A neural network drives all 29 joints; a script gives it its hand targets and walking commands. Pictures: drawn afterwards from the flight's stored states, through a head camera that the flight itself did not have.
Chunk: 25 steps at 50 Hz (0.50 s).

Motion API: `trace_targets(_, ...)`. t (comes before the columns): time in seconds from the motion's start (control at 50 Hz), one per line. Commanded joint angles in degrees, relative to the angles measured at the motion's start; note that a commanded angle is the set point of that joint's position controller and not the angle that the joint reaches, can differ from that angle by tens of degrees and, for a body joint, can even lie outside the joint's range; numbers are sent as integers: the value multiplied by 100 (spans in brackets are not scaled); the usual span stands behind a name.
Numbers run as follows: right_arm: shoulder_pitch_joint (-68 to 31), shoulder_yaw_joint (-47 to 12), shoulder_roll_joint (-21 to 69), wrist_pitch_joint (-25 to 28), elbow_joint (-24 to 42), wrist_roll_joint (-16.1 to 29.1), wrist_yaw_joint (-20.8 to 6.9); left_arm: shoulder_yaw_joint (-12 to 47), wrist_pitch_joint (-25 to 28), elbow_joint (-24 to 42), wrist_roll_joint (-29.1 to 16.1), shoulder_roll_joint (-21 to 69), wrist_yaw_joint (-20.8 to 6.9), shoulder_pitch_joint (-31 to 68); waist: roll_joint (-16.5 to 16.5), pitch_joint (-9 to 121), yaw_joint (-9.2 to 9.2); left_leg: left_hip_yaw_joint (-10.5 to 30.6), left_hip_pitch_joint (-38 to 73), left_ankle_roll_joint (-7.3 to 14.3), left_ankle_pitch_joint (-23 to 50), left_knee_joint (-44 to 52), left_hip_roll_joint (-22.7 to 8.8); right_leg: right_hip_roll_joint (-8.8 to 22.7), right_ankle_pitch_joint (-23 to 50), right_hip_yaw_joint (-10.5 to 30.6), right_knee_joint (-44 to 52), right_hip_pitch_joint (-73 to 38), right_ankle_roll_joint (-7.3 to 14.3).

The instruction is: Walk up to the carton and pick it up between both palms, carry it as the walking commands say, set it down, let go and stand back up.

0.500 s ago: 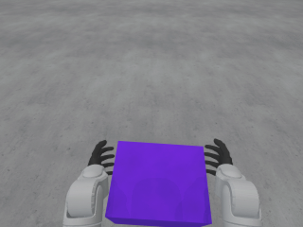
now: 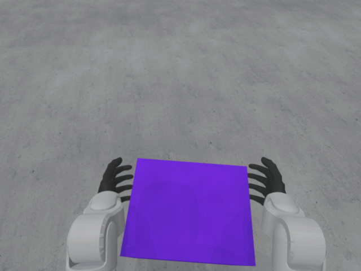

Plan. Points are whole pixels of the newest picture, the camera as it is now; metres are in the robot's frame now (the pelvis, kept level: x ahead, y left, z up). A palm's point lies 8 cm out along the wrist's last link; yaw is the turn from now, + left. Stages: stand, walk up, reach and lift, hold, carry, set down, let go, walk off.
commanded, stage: carry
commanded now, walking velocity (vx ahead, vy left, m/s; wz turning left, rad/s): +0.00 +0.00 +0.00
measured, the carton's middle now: (187, 215) +0.27 +0.00 -0.01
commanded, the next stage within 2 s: none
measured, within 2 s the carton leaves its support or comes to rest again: neither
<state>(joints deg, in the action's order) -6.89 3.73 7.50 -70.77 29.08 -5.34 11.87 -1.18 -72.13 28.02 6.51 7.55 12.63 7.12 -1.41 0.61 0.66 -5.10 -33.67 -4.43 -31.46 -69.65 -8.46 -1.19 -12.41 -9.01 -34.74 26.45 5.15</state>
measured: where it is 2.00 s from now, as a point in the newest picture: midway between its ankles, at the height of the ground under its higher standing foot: outside the picture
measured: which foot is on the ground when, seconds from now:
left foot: up 0.00-0.22, down 0.24-1.00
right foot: down 0.00-1.00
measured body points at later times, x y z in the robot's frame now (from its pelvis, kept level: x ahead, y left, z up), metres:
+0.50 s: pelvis -0.02 -0.02 +0.01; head -0.06 -0.02 +0.46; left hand +0.24 +0.13 +0.11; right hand +0.24 -0.18 +0.12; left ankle -0.02 +0.09 -0.72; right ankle +0.06 -0.09 -0.72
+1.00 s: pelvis -0.04 +0.06 +0.00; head -0.05 +0.06 +0.45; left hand +0.20 +0.24 +0.09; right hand +0.23 -0.07 +0.09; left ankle -0.04 +0.13 -0.72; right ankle +0.06 -0.09 -0.72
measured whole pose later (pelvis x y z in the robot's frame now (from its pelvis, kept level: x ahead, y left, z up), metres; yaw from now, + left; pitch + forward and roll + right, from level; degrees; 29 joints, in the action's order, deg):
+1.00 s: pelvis -0.04 +0.06 +0.00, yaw +2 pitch +2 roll +1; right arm -4.9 1.4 7.4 -71.2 26.7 -6.4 12.3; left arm -1.3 -73.1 28.0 5.1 7.3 13.5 3.4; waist 0.9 4.0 -1.8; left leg -10.4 -18.7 4.2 -19.8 -36.5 0.5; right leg 10.0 -9.2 -7.8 -35.0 26.6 -2.3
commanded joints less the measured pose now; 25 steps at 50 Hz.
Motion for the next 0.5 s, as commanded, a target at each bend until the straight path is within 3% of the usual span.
trace_targets(0.0,-1894,-3799,5865,12,285,2318,-1588,3392,186,649,-2211,5702,-1540,1993,634,2006,-142,91,-47,43,144,485,55,1560,1346,1708,1350,-1737,641)
trace_targets(0.1,-1792,-3661,5583,-109,119,2148,-1524,3376,78,537,-2160,5414,-1530,1909,669,1937,-184,59,477,247,186,1896,348,1663,569,1943,1764,-1516,667)
trace_targets(0.16,-1757,-3529,5463,-193,1,2051,-1487,3361,13,508,-2157,5323,-1504,1966,771,1857,-200,-64,1116,379,371,3020,499,1618,58,1893,1973,-1291,447)
trace_targets(0.2,-1708,-3430,5400,-237,-94,2013,-1464,3352,-16,509,-2184,5232,-1463,2029,680,1917,-142,-209,1900,431,947,4222,393,1477,-273,1703,1859,-1045,139)
trace_targets(0.22,-1706,-3363,5367,-257,-160,1989,-1455,3330,-33,496,-2179,5137,-1437,2029,469,1858,-152,-93,2346,436,1190,4734,186,1313,-452,1542,1774,-741,-118)
trace_targets(0.24,-1641,-3306,5369,-259,-279,1932,-1451,3363,-59,516,-2175,5094,-1429,2062,-114,1693,-97,511,2599,553,1078,4753,-345,1060,-414,1259,1550,-170,-418)
trace_targets(0.26,-1565,-3259,5387,-248,-358,1921,-1458,3454,-70,637,-2198,5087,-1431,2259,-882,1583,-43,1453,2373,769,686,5080,-1045,736,-352,971,965,-7,-575)
trace_targets(0.28,-1620,-3280,5412,-240,-314,1951,-1464,3517,-60,743,-2227,5101,-1417,2437,-1052,1422,-52,1718,2034,907,885,5323,-1397,576,-411,805,521,-78,-623)
trace_targets(0.3,-1695,-3293,5425,-238,-258,1935,-1466,3519,-60,698,-2236,5126,-1419,2490,-768,1285,-78,1488,1812,903,1253,5330,-1355,550,-406,715,295,-267,-630)
trace_targets(0.34,-1733,-3301,5379,-260,-289,1874,-1454,3566,-85,506,-2288,5192,-1435,2434,-405,1226,-119,806,1700,710,1630,5066,-887,566,27,651,478,-639,-629)
trace_targets(0.38,-1603,-3251,5304,-283,-396,1799,-1414,3594,-128,365,-2331,5165,-1457,2362,-267,1217,-128,535,1284,540,1188,4957,-459,684,273,742,833,-1182,-608)
trace_targets(0.4,-1615,-3368,5295,-285,-416,1831,-1425,3629,-98,238,-2281,5141,-1465,2293,-132,1261,-148,401,1244,516,1009,4702,-227,924,250,1018,1143,-1271,-542)
trace_targets(0.42,-1721,-3457,5281,-295,-355,1879,-1439,3579,-67,215,-2228,5109,-1455,2285,127,1253,-138,266,1392,478,1109,4416,-11,1205,-29,1372,1450,-1089,-455)
trace_targets(0.48,-1974,-3507,5167,-336,-159,1953,-1403,3225,-47,274,-2121,4932,-1405,2204,478,1209,-127,158,1482,420,1098,4032,176,1742,-1334,1979,2143,-810,-321)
